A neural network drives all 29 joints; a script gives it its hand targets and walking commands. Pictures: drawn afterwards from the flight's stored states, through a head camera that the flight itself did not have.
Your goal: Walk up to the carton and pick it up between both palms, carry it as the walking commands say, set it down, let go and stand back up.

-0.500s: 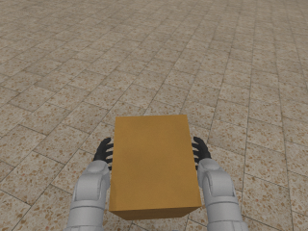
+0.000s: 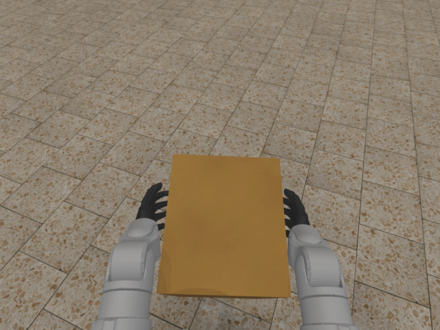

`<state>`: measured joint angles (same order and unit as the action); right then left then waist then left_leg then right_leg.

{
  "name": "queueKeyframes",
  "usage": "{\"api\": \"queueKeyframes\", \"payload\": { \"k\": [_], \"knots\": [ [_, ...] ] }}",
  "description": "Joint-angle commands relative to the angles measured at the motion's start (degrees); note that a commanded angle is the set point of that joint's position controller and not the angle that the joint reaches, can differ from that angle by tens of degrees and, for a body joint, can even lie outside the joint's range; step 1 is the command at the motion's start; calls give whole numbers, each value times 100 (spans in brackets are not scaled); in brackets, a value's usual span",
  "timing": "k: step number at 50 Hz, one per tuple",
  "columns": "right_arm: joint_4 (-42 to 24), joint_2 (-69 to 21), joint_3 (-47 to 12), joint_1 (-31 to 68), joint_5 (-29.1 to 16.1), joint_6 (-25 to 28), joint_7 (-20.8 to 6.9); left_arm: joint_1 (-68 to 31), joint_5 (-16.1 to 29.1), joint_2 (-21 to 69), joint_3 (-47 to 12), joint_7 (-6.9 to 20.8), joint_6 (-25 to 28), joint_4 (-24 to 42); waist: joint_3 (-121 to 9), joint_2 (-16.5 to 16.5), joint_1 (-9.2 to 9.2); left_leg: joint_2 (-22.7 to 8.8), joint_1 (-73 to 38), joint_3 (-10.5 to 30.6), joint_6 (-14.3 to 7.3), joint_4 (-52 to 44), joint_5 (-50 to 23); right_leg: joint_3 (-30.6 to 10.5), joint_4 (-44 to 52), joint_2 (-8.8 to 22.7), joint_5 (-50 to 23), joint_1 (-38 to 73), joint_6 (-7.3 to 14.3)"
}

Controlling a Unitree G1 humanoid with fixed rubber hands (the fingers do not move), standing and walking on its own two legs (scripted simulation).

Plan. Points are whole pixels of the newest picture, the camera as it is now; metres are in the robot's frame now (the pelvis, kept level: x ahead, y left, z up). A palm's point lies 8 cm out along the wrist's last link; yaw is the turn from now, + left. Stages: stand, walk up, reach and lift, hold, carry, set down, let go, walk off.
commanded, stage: carry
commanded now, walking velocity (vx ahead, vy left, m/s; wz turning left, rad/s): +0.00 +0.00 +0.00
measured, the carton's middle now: (221, 238) +0.31 +0.00 -0.04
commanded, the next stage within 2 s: none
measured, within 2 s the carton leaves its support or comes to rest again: neither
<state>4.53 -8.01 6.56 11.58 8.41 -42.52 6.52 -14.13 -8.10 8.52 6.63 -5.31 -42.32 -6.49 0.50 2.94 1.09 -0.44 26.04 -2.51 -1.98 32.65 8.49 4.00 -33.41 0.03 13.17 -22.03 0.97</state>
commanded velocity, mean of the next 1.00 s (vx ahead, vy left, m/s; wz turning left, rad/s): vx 0.00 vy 0.00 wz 0.00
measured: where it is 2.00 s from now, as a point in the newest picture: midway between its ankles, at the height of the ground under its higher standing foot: outside the picture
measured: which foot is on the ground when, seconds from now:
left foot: down 0.00-1.00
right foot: down 0.00-1.00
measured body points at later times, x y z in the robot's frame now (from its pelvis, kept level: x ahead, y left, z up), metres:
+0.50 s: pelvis -0.04 -0.03 -0.01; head -0.04 -0.03 +0.44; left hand +0.26 +0.11 +0.01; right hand +0.26 -0.17 +0.01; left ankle +0.09 +0.10 -0.72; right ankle +0.04 -0.11 -0.73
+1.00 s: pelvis -0.01 -0.02 -0.01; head -0.01 -0.03 +0.44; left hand +0.28 +0.11 +0.01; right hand +0.28 -0.16 +0.01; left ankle +0.09 +0.10 -0.73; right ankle +0.04 -0.12 -0.73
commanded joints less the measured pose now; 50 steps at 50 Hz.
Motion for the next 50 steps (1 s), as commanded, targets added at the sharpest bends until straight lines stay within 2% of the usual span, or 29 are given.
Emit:
{"api": "queueKeyframes", "payload": {
  "k": [1, 3, 4, 5, 9, 10, 12, 14, 15, 18, 19, 20, 21, 23, 24, 25, 26, 27, 28, 30, 32, 34, 38, 39, 41, 46, 47, 49, 50],
  "knots": [
    [-1239, -5339, -3942, 3326, -1536, 223, -1529, -2466, 1541, 5629, -3742, 1404, 147, 723, -3250, -565, -45, -729, -1623, 687, -83, -514, -553, -714, 518, 812, -302, 993, 147],
    [-1085, -5181, -3827, 3230, -1408, 191, -1534, -2340, 1449, 5485, -3675, 1413, 61, 479, -2717, -678, -65, -631, -1361, 713, -109, -622, 212, -731, 812, 841, 556, 559, 100],
    [-980, -5197, -3717, 3385, -1360, 166, -1543, -2632, 1464, 5455, -3685, 1417, 53, 591, -2422, -553, -74, -637, -1217, 718, -100, -746, 578, -785, 924, 825, 985, 369, 94],
    [-839, -5175, -3669, 3328, -1329, 163, -1544, -2723, 1486, 5381, -3675, 1426, 60, 547, -2339, -597, -85, -622, -1164, 720, -107, -729, 716, -791, 967, 806, 1153, 253, 96],
    [-620, -5361, -3503, 3576, -1326, 161, -1568, -3403, 1556, 5423, -3763, 1411, 80, 845, -1962, -123, -110, -575, -719, 755, -75, -941, 1481, -745, 961, 747, 1784, 42, 82],
    [-373, -5344, -3419, 3491, -1254, 147, -1577, -3179, 1471, 5403, -3679, 1423, 43, 487, -1891, -227, -120, -541, -649, 789, -93, -919, 1778, -795, 1020, 736, 2156, -68, 94],
    [-310, -5420, -3431, 3831, -1273, 205, -1600, -3265, 1366, 5416, -3533, 1432, 95, 323, -1893, -299, -125, -568, -722, 777, -84, -837, 1819, -876, 1116, 774, 2302, -171, 99],
    [-702, -5466, -3579, 3988, -1400, 293, -1595, -3107, 1422, 5580, -3591, 1422, 133, 326, -2030, -408, -118, -582, -705, 823, -84, -827, 1543, -762, 981, 765, 2015, 7, 66],
    [-631, -5547, -3611, 4093, -1463, 265, -1594, -3379, 1479, 5540, -3635, 1408, 147, 539, -1958, -325, -124, -548, -644, 732, -89, -785, 1428, -768, 1025, 793, 1953, 54, 99],
    [-523, -5514, -3635, 4128, -1477, 263, -1618, -3040, 1308, 5543, -3451, 1391, 129, 134, -1987, -356, -108, -457, -675, 643, -88, -589, 1678, -888, 1145, 847, 2391, -156, 114],
    [-621, -5628, -3722, 4198, -1562, 292, -1627, -3294, 1419, 5577, -3554, 1398, 184, 445, -2143, -458, -127, -409, -728, 566, -96, -421, 1587, -904, 1211, 909, 2443, -58, 141],
    [-602, -5614, -3747, 4182, -1565, 306, -1624, -2983, 1318, 5588, -3480, 1388, 176, 258, -2289, -332, -123, -444, -825, 616, -139, -449, 1607, -817, 1124, 892, 2395, -74, 115],
    [-681, -5698, -3808, 4124, -1603, 319, -1631, -3165, 1411, 5660, -3612, 1389, 222, 548, -2397, -335, -125, -492, -971, 635, -142, -468, 1462, -769, 1062, 874, 2246, -80, 123],
    [-747, -5695, -3895, 4175, -1621, 309, -1615, -3048, 1384, 5669, -3565, 1390, 208, 469, -2472, -415, -126, -501, -886, 578, -126, -378, 1301, -712, 973, 868, 2012, 93, 120],
    [-708, -5645, -3897, 4187, -1619, 311, -1612, -3081, 1350, 5579, -3539, 1368, 216, 544, -2436, -286, -138, -529, -822, 627, -148, -403, 1425, -684, 952, 847, 2023, 93, 95],
    [-703, -5595, -3876, 4069, -1591, 303, -1608, -3033, 1328, 5549, -3521, 1359, 231, 550, -2529, -378, -136, -521, -801, 614, -177, -400, 1556, -621, 859, 799, 2046, 128, 100],
    [-784, -5633, -3954, 3998, -1657, 326, -1615, -3074, 1409, 5550, -3616, 1360, 247, 709, -2458, -422, -138, -455, -726, 543, -167, -270, 1584, -676, 973, 851, 2056, 129, 110],
    [-792, -5542, -3934, 3954, -1593, 326, -1596, -2857, 1358, 5578, -3580, 1371, 215, 465, -2499, -497, -141, -461, -761, 565, -153, -114, 1468, -884, 1092, 979, 2241, 97, 166],
    [-667, -5594, -3927, 3940, -1629, 337, -1620, -2955, 1350, 5553, -3590, 1357, 252, 530, -2526, -346, -135, -412, -955, 430, -132, -29, 1275, -864, 1072, 1032, 2190, -38, 180],
    [-871, -5528, -4003, 4061, -1669, 357, -1618, -2854, 1368, 5527, -3590, 1388, 236, 505, -2566, -479, -149, -390, -1104, 425, -165, 128, 1285, -835, 1117, 1036, 2261, -208, 143],
    [-985, -5598, -4043, 4129, -1689, 362, -1605, -3064, 1447, 5580, -3688, 1392, 246, 716, -2541, -414, -180, -568, -994, 573, -170, -201, 1200, -685, 906, 960, 1961, -21, 115],
    [-915, -5515, -3993, 4123, -1669, 389, -1618, -3173, 1482, 5574, -3715, 1376, 270, 722, -2467, -129, -147, -591, -726, 693, -178, -393, 1433, -565, 650, 813, 1683, 39, 73],
    [-752, -5481, -3914, 3745, -1577, 329, -1613, -3123, 1517, 5534, -3748, 1381, 251, 763, -2556, -315, -154, -652, -780, 683, -92, -446, 1293, -685, 644, 829, 1578, 191, 134],
    [-895, -5417, -3951, 3863, -1583, 333, -1605, -2741, 1435, 5574, -3696, 1390, 200, 456, -2489, -320, -149, -656, -820, 693, -95, -473, 1297, -640, 669, 820, 1645, 131, 97],
    [-1015, -5554, -3957, 3872, -1586, 358, -1602, -3041, 1583, 5728, -3884, 1416, 215, 767, -2651, -124, -155, -678, -962, 686, -80, -427, 984, -614, 637, 869, 1301, 219, 103],
    [-924, -5374, -3827, 3537, -1473, 284, -1565, -2952, 1600, 5557, -3877, 1405, 182, 861, -2848, -180, -116, -752, -1050, 652, -63, -421, 190, -548, 403, 852, 536, 458, 148],
    [-1125, -5384, -3934, 3631, -1537, 311, -1561, -2761, 1600, 5573, -3860, 1410, 204, 853, -2979, -367, -119, -769, -1147, 653, -67, -369, 124, -558, 409, 858, 520, 504, 124],
    [-1119, -5316, -3882, 3556, -1508, 316, -1563, -2668, 1601, 5663, -3853, 1429, 175, 717, -2944, -342, -108, -779, -1140, 657, -65, -352, -177, -504, 354, 866, 258, 532, 116],
    [-1053, -5373, -3850, 3472, -1512, 286, -1561, -2858, 1624, 5631, -3887, 1403, 185, 976, -2865, -229, -109, -757, -1110, 573, -37, -362, -238, -480, 400, 889, 203, 498, 121]
  ]
}}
